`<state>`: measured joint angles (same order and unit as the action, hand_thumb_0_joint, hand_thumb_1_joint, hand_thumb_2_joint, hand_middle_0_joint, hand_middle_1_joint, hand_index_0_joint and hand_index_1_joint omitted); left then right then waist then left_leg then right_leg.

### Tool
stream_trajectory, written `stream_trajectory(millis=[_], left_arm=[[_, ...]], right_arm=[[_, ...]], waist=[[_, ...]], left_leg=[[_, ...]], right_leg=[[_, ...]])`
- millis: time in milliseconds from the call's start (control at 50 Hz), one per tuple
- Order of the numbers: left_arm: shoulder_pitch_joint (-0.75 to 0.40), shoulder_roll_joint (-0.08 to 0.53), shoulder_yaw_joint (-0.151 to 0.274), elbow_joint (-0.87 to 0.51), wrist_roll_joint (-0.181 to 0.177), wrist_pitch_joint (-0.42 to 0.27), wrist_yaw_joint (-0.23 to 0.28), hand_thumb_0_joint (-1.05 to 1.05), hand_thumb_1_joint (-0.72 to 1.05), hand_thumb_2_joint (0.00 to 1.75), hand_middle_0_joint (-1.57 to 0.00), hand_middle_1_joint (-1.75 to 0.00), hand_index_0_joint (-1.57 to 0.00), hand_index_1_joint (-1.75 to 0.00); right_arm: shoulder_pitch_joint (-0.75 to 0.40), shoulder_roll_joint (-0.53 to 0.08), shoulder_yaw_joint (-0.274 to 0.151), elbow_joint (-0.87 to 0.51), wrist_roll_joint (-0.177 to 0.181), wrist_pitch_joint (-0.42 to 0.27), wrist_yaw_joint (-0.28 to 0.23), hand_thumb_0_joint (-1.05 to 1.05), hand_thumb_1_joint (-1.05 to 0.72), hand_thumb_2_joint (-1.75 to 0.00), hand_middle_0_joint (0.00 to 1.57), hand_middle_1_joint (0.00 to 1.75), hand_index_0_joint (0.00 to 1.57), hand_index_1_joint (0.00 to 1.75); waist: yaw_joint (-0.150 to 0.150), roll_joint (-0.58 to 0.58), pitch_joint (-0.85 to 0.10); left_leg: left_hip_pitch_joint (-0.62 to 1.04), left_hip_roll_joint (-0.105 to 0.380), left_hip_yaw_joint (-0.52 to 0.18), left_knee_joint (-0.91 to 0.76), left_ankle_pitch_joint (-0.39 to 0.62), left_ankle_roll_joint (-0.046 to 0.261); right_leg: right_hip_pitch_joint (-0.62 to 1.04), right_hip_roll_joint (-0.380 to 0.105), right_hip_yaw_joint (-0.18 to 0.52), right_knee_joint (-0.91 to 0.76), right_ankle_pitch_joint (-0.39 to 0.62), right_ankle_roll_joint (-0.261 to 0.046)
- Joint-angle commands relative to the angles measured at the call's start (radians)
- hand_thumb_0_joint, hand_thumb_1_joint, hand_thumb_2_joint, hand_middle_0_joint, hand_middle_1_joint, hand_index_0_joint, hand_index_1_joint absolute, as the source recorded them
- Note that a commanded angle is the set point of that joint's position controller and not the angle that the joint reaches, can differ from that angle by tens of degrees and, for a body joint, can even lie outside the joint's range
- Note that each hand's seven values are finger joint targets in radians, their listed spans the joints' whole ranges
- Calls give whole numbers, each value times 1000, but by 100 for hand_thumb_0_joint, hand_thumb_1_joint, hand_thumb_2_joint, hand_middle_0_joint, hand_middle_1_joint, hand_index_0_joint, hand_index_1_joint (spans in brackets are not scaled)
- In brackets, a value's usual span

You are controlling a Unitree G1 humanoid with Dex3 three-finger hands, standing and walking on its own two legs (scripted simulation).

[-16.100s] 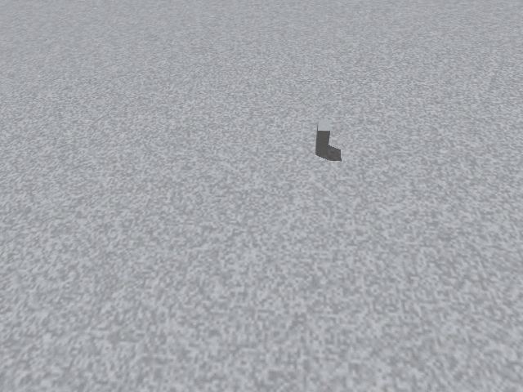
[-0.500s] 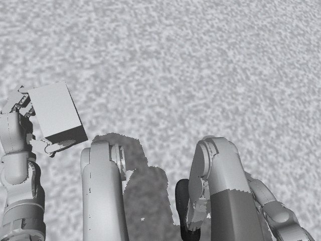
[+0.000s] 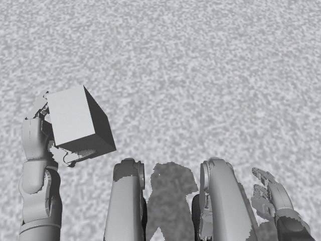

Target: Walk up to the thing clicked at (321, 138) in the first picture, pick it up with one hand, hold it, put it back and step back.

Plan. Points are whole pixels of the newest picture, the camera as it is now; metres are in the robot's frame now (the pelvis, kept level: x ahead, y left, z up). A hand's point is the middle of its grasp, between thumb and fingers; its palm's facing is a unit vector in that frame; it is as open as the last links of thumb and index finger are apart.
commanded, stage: hold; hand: left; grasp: from the side
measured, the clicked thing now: (87, 127) +0.35 +0.20 +0.02
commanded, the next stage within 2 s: crouch in 1.94 s
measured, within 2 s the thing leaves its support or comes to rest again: neither
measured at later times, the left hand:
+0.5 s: hand (22, 71) +0.36 +0.21 +0.21, palm faces +0.17 -0.99 -0.01, open 12.3 cm
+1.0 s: hand out of the picture +0.37 +0.21 +0.29, palm faces +0.20 -0.98 +0.00, open 12.3 cm
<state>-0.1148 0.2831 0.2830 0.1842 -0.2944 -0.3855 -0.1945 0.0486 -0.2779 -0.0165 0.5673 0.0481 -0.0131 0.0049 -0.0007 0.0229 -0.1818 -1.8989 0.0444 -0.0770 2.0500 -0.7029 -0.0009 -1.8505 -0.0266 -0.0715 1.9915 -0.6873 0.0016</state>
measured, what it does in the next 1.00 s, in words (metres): rises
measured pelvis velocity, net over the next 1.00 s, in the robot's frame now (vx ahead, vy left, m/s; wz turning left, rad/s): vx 0.06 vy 0.01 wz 0.06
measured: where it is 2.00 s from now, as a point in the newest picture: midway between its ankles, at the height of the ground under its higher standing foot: (170, 234)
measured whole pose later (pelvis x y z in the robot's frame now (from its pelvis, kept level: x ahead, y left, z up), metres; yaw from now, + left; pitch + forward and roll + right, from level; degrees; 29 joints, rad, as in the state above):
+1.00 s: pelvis +0.06 +0.01 +0.24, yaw +3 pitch +14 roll -2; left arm -0.06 0.19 0.15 0.25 -0.17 -0.29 -0.01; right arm 0.24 -0.21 0.00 0.60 0.02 -0.07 -0.04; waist -0.02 0.02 -0.11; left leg -0.87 0.04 -0.01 1.14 -0.51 0.00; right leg -0.84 -0.03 -0.05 1.09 -0.50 0.02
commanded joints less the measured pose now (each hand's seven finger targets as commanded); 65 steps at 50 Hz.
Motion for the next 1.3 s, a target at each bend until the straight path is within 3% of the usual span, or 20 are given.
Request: stream_trajectory(millis=[0, 120, 160, 220, 240, 340, 400, 420, 480, 500, 620, 760, 800, 860, 880, 900, 920, 1020, 1140, 1280], left_arm=[[-66, 135, 25, -314, 5, -2, 38, 0, -9, 115, -121, -139, -125, -137], [-18, 102, -21, -395, 40, 57, 110, 0, -8, 115, -123, -141, -127, -139], [-19, 110, 0, -382, 40, 62, 132, 0, -6, 118, -125, -144, -129, -142], [-16, 101, -9, -357, 47, 58, 146, 0, -3, 122, -129, -147, -133, -145], [-19, 85, -31, -331, 53, 57, 146, 0, 0, 122, -131, -148, -134, -146], [-48, 82, -29, -254, 66, 44, 141, 0, 1, 126, -134, -151, -138, -149], [-33, 59, -62, -224, 73, 47, 132, 0, 0, 124, -132, -148, -135, -147], [-18, 65, -51, -245, 74, 45, 132, 0, -3, 123, -131, -147, -135, -146], [-41, 60, -67, -267, 78, 43, 133, 0, -4, 121, -131, -146, -134, -145], [-47, 76, -50, -276, 81, 42, 138, 0, -4, 119, -129, -144, -133, -143], [-114, 61, -45, -221, 78, 21, 157, 0, -6, 118, -126, -141, -129, -141], [-118, 31, -109, -174, 114, 28, 149, 0, -8, 120, -127, -144, -129, -143], [-126, 55, -80, -170, 115, 30, 156, 0, -9, 120, -126, -143, -128, -143], [-153, 32, -85, -165, 112, 30, 173, 0, -10, 120, -125, -144, -128, -144], [-168, 38, -68, -178, 108, 24, 181, 0, -13, 118, -124, -141, -126, -141], [-159, 25, -78, -155, 108, 24, 185, 0, -12, 119, -124, -141, -126, -141], [-168, 37, -60, -152, 108, 21, 188, 0, -12, 118, -122, -139, -125, -140], [-201, 23, -117, -117, 128, 12, 167, 0, -10, 119, -121, -140, -123, -139], [-199, 36, -92, -108, 120, 8, 160, 0, -10, 120, -121, -142, -123, -142], [-221, 19, -88, -49, 108, 2, 155, 0, -14, 121, -121, -141, -123, -141]], right_arm=[[36, -158, -71, -141, 18, -46, -31, 0, -90, -89, 20, 30, 20, 30], [72, -124, -64, -147, 19, -64, -49, 0, -90, -89, 20, 30, 20, 30], [84, -114, -62, -139, 16, -75, -55, 0, -90, -89, 20, 30, 20, 30], [103, -103, -53, -123, 10, -90, -60, 0, -90, -89, 20, 30, 20, 30], [105, -105, -54, -121, 9, -93, -60, 0, -89, -89, 20, 30, 20, 30], [120, -102, -51, -112, 1, -101, -55, 0, -89, -89, 20, 30, 20, 30], [126, -107, -56, -118, 0, -102, -51, 0, -89, -89, 20, 30, 20, 30], [134, -100, -52, -121, -1, -102, -49, 0, -90, -89, 20, 30, 20, 30], [142, -101, -54, -121, -2, -104, -49, 0, -90, -89, 20, 30, 20, 30], [148, -97, -50, -120, -3, -104, -49, 0, -90, -89, 20, 30, 20, 30], [154, -87, -44, -100, -13, -108, -56, 0, -90, -89, 20, 30, 20, 30], [179, -93, -50, -98, -23, -102, -54, 0, -90, -89, 20, 30, 20, 30], [175, -90, -47, -95, -22, -101, -53, 0, -91, -90, 20, 30, 20, 30], [175, -82, -40, -93, -24, -100, -52, 0, -91, -90, 20, 30, 20, 30], [171, -76, -37, -93, -25, -99, -52, 0, -90, -89, 20, 30, 20, 30], [173, -76, -36, -91, -25, -100, -54, 0, -90, -89, 20, 30, 20, 30], [185, -73, -36, -85, -29, -97, -57, 0, -90, -89, 20, 30, 20, 30], [196, -74, -39, -70, -37, -94, -61, 0, -89, -89, 20, 30, 20, 30], [184, -75, -36, -70, -37, -84, -55, 0, -89, -89, 20, 30, 20, 30], [188, -75, -38, -55, -38, -75, -51, 0, -89, -90, 20, 30, 20, 30]], waist=[[-13, 62, -529], [-33, 61, -479], [-41, 30, -461], [-44, 25, -431], [-52, 19, -408], [-43, 53, -338], [-42, 38, -307], [-26, 43, -317], [-29, 47, -329], [-24, 48, -327], [-47, 14, -266], [-37, 27, -255], [-21, 28, -233], [-25, 9, -214], [-20, 12, -199], [-26, 0, -213], [-32, -17, -221], [-46, 2, -209], [-22, 18, -197], [-39, -9, -164]], left_leg=[[498, -27, 3, -408, 108, 24], [659, -31, -3, -554, 142, 20], [682, -34, 12, -577, 177, 27], [736, -36, 18, -621, 244, 29], [758, -36, 15, -641, 249, 28], [865, -28, 0, -744, 272, 17], [906, -31, 7, -799, 266, 18], [932, -32, 12, -817, 285, 16], [1003, -31, 14, -865, 317, 13], [1015, -30, 15, -877, 326, 12], [1043, -35, 22, -934, 304, 17], [1173, -29, 23, -1027, 356, 7], [1177, -30, 28, -1052, 345, 8], [1195, -29, 26, -1085, 344, 8], [1195, -31, 29, -1097, 331, 9], [1214, -30, 32, -1097, 354, 9], [1213, -31, 36, -1094, 385, 10], [1266, -32, 47, -1118, 446, 10], [1321, -32, 46, -1169, 473, 5], [1336, -29, 54, -1193, 496, 7]], right_leg=[[408, 35, 23, -368, 138, -33], [559, 35, 28, -517, 172, -26], [634, 37, 36, -572, 206, -22], [717, 37, 41, -623, 275, -19], [717, 36, 36, -634, 279, -20], [762, 33, 25, -695, 292, -23], [822, 30, 25, -758, 290, -21], [862, 30, 24, -778, 304, -22], [910, 31, 23, -819, 336, -21], [926, 30, 23, -832, 341, -21], [992, 31, 29, -904, 337, -14], [1065, 34, 17, -978, 379, -16], [1094, 34, 17, -1003, 370, -16], [1125, 35, 16, -1030, 371, -14], [1126, 36, 17, -1041, 359, -14], [1143, 35, 19, -1046, 380, -13], [1170, 39, 19, -1052, 410, -12], [1211, 34, 28, -1087, 481, -12], [1269, 37, 19, -1127, 494, -15], [1297, 38, 23, -1156, 525, -12]])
